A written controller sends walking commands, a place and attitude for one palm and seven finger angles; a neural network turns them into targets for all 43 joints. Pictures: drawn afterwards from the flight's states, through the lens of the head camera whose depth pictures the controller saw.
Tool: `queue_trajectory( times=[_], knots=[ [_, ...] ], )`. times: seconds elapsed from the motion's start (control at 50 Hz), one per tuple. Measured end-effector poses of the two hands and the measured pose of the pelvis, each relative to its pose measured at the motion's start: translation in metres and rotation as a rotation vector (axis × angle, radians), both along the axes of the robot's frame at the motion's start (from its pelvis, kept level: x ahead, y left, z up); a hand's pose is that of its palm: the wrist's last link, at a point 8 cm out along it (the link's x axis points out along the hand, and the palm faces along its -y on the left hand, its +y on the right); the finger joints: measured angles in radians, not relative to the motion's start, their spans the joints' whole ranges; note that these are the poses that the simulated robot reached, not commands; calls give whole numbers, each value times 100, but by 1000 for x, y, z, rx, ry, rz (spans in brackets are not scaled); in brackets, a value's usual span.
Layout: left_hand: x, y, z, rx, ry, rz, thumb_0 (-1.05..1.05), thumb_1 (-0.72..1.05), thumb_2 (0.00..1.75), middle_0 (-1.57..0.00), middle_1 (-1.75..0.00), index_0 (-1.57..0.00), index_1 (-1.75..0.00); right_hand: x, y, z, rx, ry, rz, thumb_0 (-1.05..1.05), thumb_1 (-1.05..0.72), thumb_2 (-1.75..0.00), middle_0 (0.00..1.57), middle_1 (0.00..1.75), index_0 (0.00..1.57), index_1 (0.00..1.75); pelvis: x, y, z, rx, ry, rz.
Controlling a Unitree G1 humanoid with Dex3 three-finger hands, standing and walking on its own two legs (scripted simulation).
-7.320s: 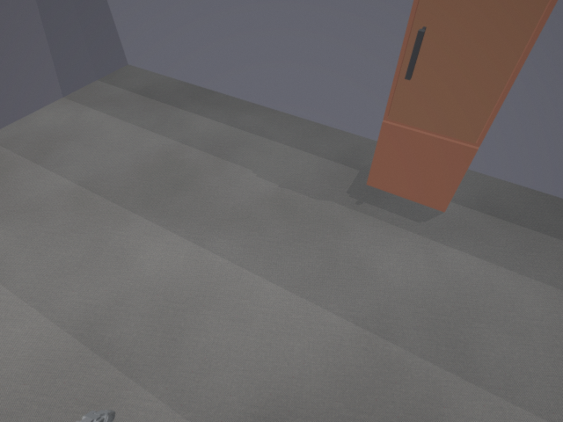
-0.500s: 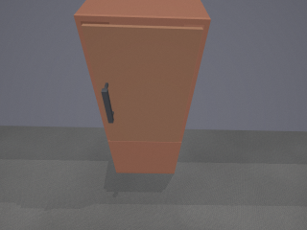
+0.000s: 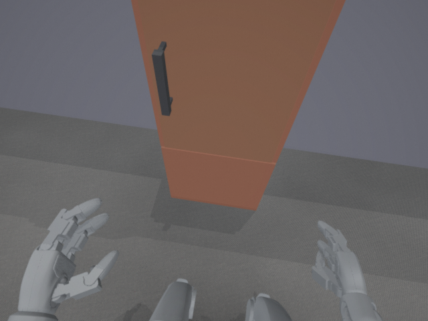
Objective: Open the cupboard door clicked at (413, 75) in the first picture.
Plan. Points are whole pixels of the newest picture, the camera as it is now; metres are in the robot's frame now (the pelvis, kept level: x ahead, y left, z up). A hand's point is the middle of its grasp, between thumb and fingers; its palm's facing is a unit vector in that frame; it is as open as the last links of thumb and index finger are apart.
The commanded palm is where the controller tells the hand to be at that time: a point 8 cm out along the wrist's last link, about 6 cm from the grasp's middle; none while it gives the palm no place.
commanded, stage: raise the hand with hooked fingers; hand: left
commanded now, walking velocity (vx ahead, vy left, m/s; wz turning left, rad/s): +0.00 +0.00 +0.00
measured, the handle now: (164, 81) +0.60 +0.21 +0.06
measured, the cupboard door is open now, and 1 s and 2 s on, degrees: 0 0 0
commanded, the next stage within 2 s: move the hooked fingers beside the handle in 1.52 s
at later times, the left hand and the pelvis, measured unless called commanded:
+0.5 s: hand (89, 220) +0.25 +0.25 +0.05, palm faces -0.03 -1.00 -0.05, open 12.5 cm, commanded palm +0.23 +0.30 +0.06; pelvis +0.01 +0.02 +0.02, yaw -2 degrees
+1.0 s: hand (69, 189) +0.29 +0.29 +0.07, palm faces -0.01 -1.00 -0.06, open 13.9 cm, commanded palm +0.28 +0.34 +0.07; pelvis +0.01 +0.03 +0.02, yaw -1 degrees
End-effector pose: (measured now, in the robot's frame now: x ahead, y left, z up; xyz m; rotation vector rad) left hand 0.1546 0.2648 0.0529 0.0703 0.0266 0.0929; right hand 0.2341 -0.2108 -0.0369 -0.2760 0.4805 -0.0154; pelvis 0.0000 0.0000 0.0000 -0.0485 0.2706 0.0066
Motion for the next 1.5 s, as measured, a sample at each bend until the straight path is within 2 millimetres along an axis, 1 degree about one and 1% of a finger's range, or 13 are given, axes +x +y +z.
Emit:
queue_trajectory(
  times=[0.06, 0.14, 0.26, 0.36, 0.44, 0.5, 0.66, 0.76, 0.9, 1.04, 1.12, 1.3, 1.5],
  knots=[
    [17, 1, 4, 13, -35, -67, 1, 36, 67, -24, -66, -24, -66, -13, 8, -23, 28, 77, 5, 1, -91, -90, 20, 30, 20, 30, -2, -1, -4, -9, 20, 4],
    [44, 2, -3, -20, 38, -146, 1, 26, 63, -25, -71, -25, -72, -41, 8, -42, 60, 173, -55, 1, -91, -90, 21, 30, 21, 30, -2, 1, -3, -7, 32, -4],
    [64, 15, 3, -32, 75, -109, 1, 12, 57, -26, -81, -26, -81, -80, -12, -40, 42, 256, -174, 1, -91, -90, 21, 30, 21, 30, 4, 6, 8, 6, 35, -24],
    [70, 27, 8, -17, 41, -90, 0, 1, 52, -27, -88, -27, -88, -94, -30, -30, -17, 276, -218, 1, -91, -90, 21, 30, 21, 30, 8, 13, 13, 7, 37, -28],
    [73, 33, 4, -20, 39, -109, 0, -8, 48, -27, -94, -27, -94, -92, -37, -20, -57, 261, -225, 1, -91, -90, 20, 30, 20, 30, 8, 17, 14, 5, 36, -29],
    [77, 36, 5, -20, 32, -118, 0, -16, 45, -28, -98, -28, -99, -85, -36, -13, -72, 237, -213, 1, -91, -90, 20, 30, 20, 30, 8, 21, 15, 3, 33, -27],
    [85, 52, 15, -12, 0, -102, 0, -34, 37, -29, -110, -29, -111, -63, -12, -3, -46, 185, -144, 1, -91, -90, 20, 30, 20, 30, 8, 26, 19, -5, 25, -21],
    [91, 63, 17, -7, 12, -102, -1, -43, 33, -30, -116, -30, -116, -56, 2, -3, -23, 180, -106, 1, -91, -90, 20, 30, 20, 30, 8, 28, 21, -8, 22, -17],
    [105, 75, 21, -9, 14, -99, -1, -48, 31, -30, -119, -30, -119, -62, 5, -7, -21, 212, -101, 1, -91, -90, 21, 30, 21, 30, 7, 28, 23, -8, 23, -17],
    [122, 83, 23, -13, 20, -106, -1, -49, 31, -30, -120, -31, -120, -78, -9, -10, -49, 263, -138, 1, -91, -90, 21, 30, 21, 30, 8, 26, 24, -5, 27, -23],
    [130, 82, 25, -16, 13, -115, -1, -49, 31, -30, -120, -30, -120, -86, -18, -9, -62, 283, -165, 1, -91, -90, 21, 30, 21, 30, 10, 25, 25, -4, 31, -28],
    [133, 74, 20, -27, 22, -113, -1, -50, 30, -30, -120, -30, -120, -94, -28, -7, -69, 300, -192, 1, -91, -90, 20, 30, 20, 30, 12, 23, 26, 2, 37, -36],
    [131, 72, 21, -18, 17, -108, -1, -50, 30, -30, -120, -31, -120, -84, -22, -11, -45, 288, -173, 1, -91, -90, 20, 30, 20, 30, 12, 20, 25, 3, 36, -32]
  ],
)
